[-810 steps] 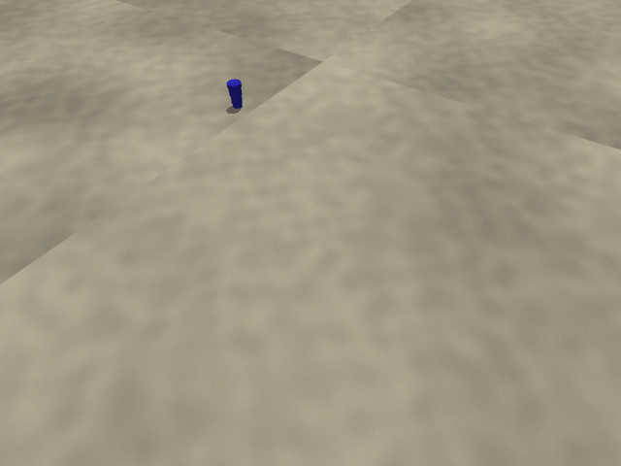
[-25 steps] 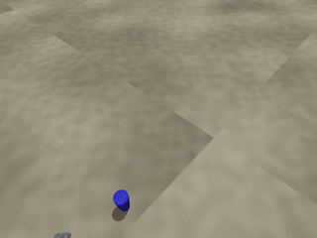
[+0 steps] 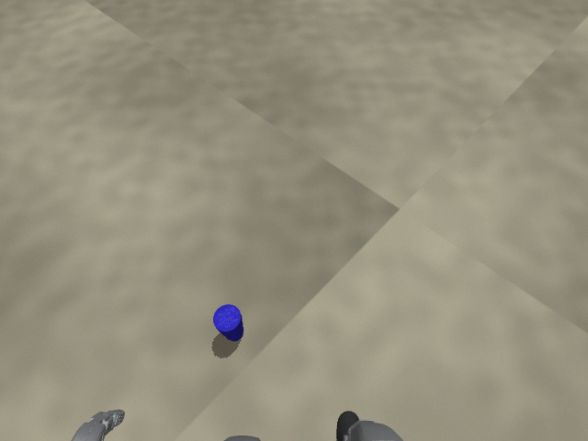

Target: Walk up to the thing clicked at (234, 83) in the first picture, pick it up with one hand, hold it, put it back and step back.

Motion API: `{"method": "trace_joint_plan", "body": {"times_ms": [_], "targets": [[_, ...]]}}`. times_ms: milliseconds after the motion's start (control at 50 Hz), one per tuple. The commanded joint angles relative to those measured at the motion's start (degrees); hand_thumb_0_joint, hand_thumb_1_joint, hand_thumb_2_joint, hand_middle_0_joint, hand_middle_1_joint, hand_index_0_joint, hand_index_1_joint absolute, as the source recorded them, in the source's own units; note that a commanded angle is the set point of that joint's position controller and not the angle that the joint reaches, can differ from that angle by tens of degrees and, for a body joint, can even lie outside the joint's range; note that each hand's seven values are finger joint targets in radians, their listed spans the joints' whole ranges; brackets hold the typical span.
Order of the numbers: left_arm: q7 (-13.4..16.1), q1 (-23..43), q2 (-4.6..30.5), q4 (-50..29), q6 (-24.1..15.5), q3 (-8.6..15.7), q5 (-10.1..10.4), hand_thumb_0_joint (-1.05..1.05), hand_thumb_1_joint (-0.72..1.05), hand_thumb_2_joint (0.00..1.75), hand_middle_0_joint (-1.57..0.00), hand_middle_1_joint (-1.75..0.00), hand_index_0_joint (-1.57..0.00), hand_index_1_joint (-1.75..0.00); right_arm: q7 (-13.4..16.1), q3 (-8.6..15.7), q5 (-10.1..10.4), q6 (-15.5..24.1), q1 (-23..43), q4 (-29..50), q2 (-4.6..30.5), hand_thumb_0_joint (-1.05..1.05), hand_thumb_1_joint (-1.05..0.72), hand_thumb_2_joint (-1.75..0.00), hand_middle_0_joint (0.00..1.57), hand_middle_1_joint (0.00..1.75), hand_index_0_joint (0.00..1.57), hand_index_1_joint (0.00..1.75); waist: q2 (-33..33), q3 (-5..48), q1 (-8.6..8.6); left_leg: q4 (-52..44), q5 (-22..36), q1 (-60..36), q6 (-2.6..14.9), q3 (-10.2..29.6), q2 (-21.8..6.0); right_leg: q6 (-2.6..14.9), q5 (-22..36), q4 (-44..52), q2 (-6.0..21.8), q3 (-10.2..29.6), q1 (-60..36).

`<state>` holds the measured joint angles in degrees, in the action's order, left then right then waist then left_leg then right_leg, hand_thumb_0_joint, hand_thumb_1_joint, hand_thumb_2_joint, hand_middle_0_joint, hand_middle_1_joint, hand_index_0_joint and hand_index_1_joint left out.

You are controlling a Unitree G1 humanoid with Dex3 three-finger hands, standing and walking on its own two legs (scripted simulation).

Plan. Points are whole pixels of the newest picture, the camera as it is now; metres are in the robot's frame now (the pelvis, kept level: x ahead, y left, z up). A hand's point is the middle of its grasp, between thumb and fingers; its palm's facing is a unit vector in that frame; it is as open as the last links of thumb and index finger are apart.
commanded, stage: walk up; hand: left
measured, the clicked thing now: (231, 325) +0.47 +0.25 -0.69
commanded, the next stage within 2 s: none
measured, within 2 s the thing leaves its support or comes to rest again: neither
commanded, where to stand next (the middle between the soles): +0.14 +0.02 m, yaw -2 degrees
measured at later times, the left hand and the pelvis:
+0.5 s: hand out of the picture +0.01 +0.30 -0.17, palm faces -0.11 -0.91 -0.40, open 7.4 cm; pelvis -0.11 +0.03 -0.01, yaw -5 degrees
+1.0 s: hand out of the picture -0.12 +0.29 -0.16, palm faces -0.06 -0.94 -0.34, open 7.4 cm; pelvis -0.24 +0.03 +0.00, yaw -3 degrees
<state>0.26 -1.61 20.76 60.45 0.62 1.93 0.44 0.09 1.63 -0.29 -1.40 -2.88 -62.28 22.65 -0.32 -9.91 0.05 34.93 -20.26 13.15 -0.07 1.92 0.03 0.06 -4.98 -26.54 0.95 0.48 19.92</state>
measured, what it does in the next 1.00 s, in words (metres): walks backwards: right foot, then left foot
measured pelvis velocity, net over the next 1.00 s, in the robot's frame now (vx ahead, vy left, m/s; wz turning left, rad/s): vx -0.24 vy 0.03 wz -0.05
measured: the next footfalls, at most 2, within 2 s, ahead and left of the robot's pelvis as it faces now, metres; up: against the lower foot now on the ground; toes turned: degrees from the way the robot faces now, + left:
right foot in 0.52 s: -0.11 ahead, -0.10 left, +0.00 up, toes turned -1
left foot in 0.84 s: -0.22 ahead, +0.13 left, +0.00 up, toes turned -5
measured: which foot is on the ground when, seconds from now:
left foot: down 0.00-0.56, up 0.58-0.82, down 0.84-1.00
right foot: down 0.00-0.14, up 0.16-0.50, down 0.52-0.86, up 0.88-1.00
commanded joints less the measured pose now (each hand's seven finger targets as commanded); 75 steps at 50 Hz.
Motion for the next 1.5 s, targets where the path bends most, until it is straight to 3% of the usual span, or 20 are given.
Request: {"method": "trace_joint_plan", "body": {"times_ms": [0,80,120,200,300,440,500,560,740,800,840,880,940,1060,1140,1220,1280,1420,1460,1480], "targets": [[1.25,4.05,17.46,-7.62,-0.05,4.13,-1.76,0.0,0.9,0.9,-0.2,-0.3,-0.2,-0.3,0.11,2.7,-0.1,-1.43,-10.45,2.55,10.11,0.0,-0.9,-0.9,0.2,0.3,0.2,0.3,12.42,16.79,1.3,14.69,-11.79,-1.26,2.01,-0.19,1.25,12.2,8.66,6.89,18.09,16.95,-3.95],[1.53,6.5,14.07,-10.82,1.04,2.81,-1.56,0.0,0.9,0.9,-0.2,-0.3,-0.2,-0.3,0.33,3.7,-0.91,-0.71,-11.53,4.17,11.36,0.0,-0.9,-0.9,0.2,0.3,0.2,0.3,4.92,16.61,4.13,-6.51,7.34,-3.62,3.62,4.15,-4.64,4.96,7.19,-6.83,9.24,8.75,0.42],[2.09,3.72,10.57,-11.09,1.75,2.71,-1.01,0.0,0.9,0.9,-0.2,-0.3,-0.2,-0.3,0.53,5.39,-2.49,-0.41,-4.91,6.55,17.86,0.0,-0.9,-0.9,0.2,0.3,0.2,0.3,-11.36,12.68,1.52,-15.74,29.45,-4.65,8.81,20.46,-17.01,0.63,-25.6,-26.12,-7.35,5.21,11.33],[2.58,0.42,12.44,-10.5,2.94,3.92,-1.27,0.0,0.9,0.9,-0.2,-0.3,-0.2,-0.3,1.46,5.46,-2.6,0.26,1.46,11.18,16.98,0.0,-0.9,-0.9,0.2,0.3,0.2,0.3,-9.94,8.88,-0.03,-14.6,32.69,4.51,14.12,17.49,-20.02,0.15,-25.99,-45.57,-6.71,11.86,8.98],[1.85,-4.35,11.95,-12.35,2.14,4.84,-1.86,0.0,0.9,0.9,-0.2,-0.3,-0.2,-0.3,2.4,5.2,-1.28,0.77,-3.65,12.01,12.34,0.0,-0.9,-0.9,0.2,0.3,0.2,0.3,-4.53,10.96,-0.29,-5.32,43.04,-13.89,11.98,10.79,-14.77,-1.71,-22.22,-39.46,-6.2,9.67,14.18],[1.27,-6.42,10.16,-14.26,0.73,4.64,-1.68,0.0,0.9,0.9,-0.2,-0.3,-0.2,-0.3,2.04,5.47,-0.61,-0.04,-4.94,13.56,13.89,0.0,-0.9,-0.9,0.2,0.3,0.2,0.3,-10.31,16.18,1.49,-0.91,39.49,-14.75,10.38,7.88,-13.24,-1.1,-17.7,-8.66,-2.74,1.24,0.5],[1.54,-10.35,12.15,-12.43,-0.11,4.99,-2.38,0.0,0.9,0.9,-0.2,-0.3,-0.2,-0.3,1.61,4.69,0.46,-0.58,-2.55,14.89,12.28,0.0,-0.9,-0.9,0.2,0.3,0.2,0.3,-4.41,19.09,-0.63,5.2,31.52,-6.5,5.88,4.54,-10.0,1.36,6.3,2.67,0.24,4.43,-11.37],[1.31,-4.86,20.1,-16.18,0.02,6.52,-2.45,0.0,0.9,0.9,-0.2,-0.3,-0.2,-0.3,2.34,4.43,0.79,-0.94,-1.11,16.07,10.32,0.0,-0.9,-0.9,0.2,0.3,0.2,0.3,16.89,13.69,-2.13,26.76,-16.76,7.62,0.44,1.63,2.48,17.9,29.53,0.84,21.06,27.82,-6.33],[1.61,-6.66,13.17,-19.99,1.99,5.51,-3.32,0.0,0.9,0.9,-0.2,-0.3,-0.2,-0.3,2.62,3.28,0.07,0.96,-5.17,15.97,9.05,0.0,-0.9,-0.9,0.2,0.3,0.2,0.3,11.9,12.35,-2.35,8.64,-8.81,12.1,-0.95,-1.8,2.89,10.81,24.73,-6.69,8.84,11.3,-17.2],[0.98,-4.42,13.45,-21.04,2.94,5.18,-1.98,0.0,0.9,0.9,-0.2,-0.3,-0.2,-0.3,2.49,4.25,-1.12,2.13,-10.36,13.96,8.73,0.0,-0.9,-0.9,0.2,0.3,0.2,0.3,9.47,15.1,0.86,-15.95,11.63,0.76,-0.32,-3.87,1.38,7.17,13.65,-14.56,7.03,9.22,-14.15],[0.75,-6.96,8.34,-21.0,3.19,3.97,-1.47,0.0,0.9,0.9,-0.2,-0.3,-0.2,-0.3,2.5,6.47,-2.79,2.46,-7.69,14.68,16.26,0.0,-0.9,-0.9,0.2,0.3,0.2,0.3,-9.99,15.04,-1.14,-15.48,27.01,-13.4,6.3,21.73,-15.93,1.82,-22.93,-28.14,-5.07,4.98,11.09],[1.95,-3.48,12.43,-20.27,3.38,5.05,-2.49,0.0,0.9,0.9,-0.2,-0.3,-0.2,-0.3,2.21,7.09,-1.93,2.35,-5.66,16.59,20.47,0.0,-0.9,-0.9,0.2,0.3,0.2,0.3,-10.58,11.41,2.12,-17.54,22.79,4.75,17.3,29.43,-27.56,0.56,-31.77,-41.53,-4.37,10.37,4.99],[0.63,-8.53,13.16,-17.35,3.14,6.29,-1.69,0.0,0.9,0.9,-0.2,-0.3,-0.2,-0.3,2.67,5.48,-2.6,3.19,0.14,17.62,13.96,0.0,-0.9,-0.9,0.2,0.3,0.2,0.3,-6.08,10.02,-3.0,-12.49,26.45,0.18,11.56,11.48,-15.33,0.57,-22.67,-46.74,-5.68,12.78,7.73],[-1.19,-6.5,11.63,-16.66,0.31,4.73,-1.86,0.0,0.9,0.9,-0.2,-0.3,-0.2,-0.3,1.33,5.75,-2.06,3.41,-6.65,16.45,12.98,0.0,-0.9,-0.9,0.2,0.3,0.2,0.3,-10.34,11.39,2.44,-13.32,-1.11,-8.36,10.68,8.37,-11.29,-1.93,-22.87,-17.66,-2.19,4.27,3.55],[-0.42,-14.92,10.72,-9.95,-1.93,5.14,-2.14,0.0,0.9,0.9,-0.2,-0.3,-0.2,-0.3,0.2,5.45,-2.27,1.27,-4.64,16.77,13.54,0.0,-0.9,-0.9,0.2,0.3,0.2,0.3,-10.08,10.53,-1.61,-5.1,-2.44,3.63,8.45,3.85,-9.03,0.61,-15.31,7.74,-3.78,-1.59,-14.3],[0.38,-6.48,21.7,-12.58,-2.86,6.73,-3.5,0.0,0.9,0.9,-0.2,-0.3,-0.2,-0.3,0.65,4.67,-1.03,1.4,-3.34,16.5,11.05,0.0,-0.9,-0.9,0.2,0.3,0.2,0.3,9.94,2.58,-2.38,17.24,-12.03,10.38,-0.57,5.79,-1.4,14.03,-33.07,14.01,20.97,34.32,3.82],[0.38,-4.62,14.84,-12.4,-3.61,5.25,-2.62,0.0,0.9,0.9,-0.2,-0.3,-0.2,-0.3,-0.25,4.23,0.04,2.33,-5.35,14.03,10.1,0.0,-0.9,-0.9,0.2,0.3,0.2,0.3,8.37,1.93,0.03,10.42,-4.67,11.16,-0.19,3.91,-1.28,9.23,-17.31,9.97,12.01,17.24,-4.44],[-0.1,-5.19,14.23,-11.13,-2.54,4.39,-1.58,0.0,0.9,0.9,-0.2,-0.3,-0.2,-0.3,-0.57,4.15,-0.87,3.79,-10.19,10.42,8.87,0.0,-0.9,-0.9,0.2,0.3,0.2,0.3,9.43,7.66,0.99,-11.35,5.91,-4.14,0.4,-1.97,1.47,5.55,-4.94,0.05,8.31,8.18,-5.19],[-0.06,-7.28,9.75,-11.55,-2.36,2.89,-0.73,0.0,0.9,0.9,-0.2,-0.3,-0.2,-0.3,0.24,5.29,-1.76,4.63,-12.49,9.8,12.41,0.0,-0.9,-0.9,0.2,0.3,0.2,0.3,-2.66,13.11,1.28,-16.09,14.88,-13.89,4.37,15.0,-10.49,1.48,-3.64,-14.71,1.8,2.42,1.16],[0.28,-7.13,9.13,-10.87,-1.99,2.93,-0.09,0.0,0.9,0.9,-0.2,-0.3,-0.2,-0.3,0.25,5.33,-1.35,4.74,-10.42,10.4,15.06,0.0,-0.9,-0.9,0.2,0.3,0.2,0.3,-6.53,12.64,-0.08,-17.83,9.02,-10.42,10.18,24.66,-17.38,0.71,-22.11,-16.14,-1.59,-1.42,2.92]]}}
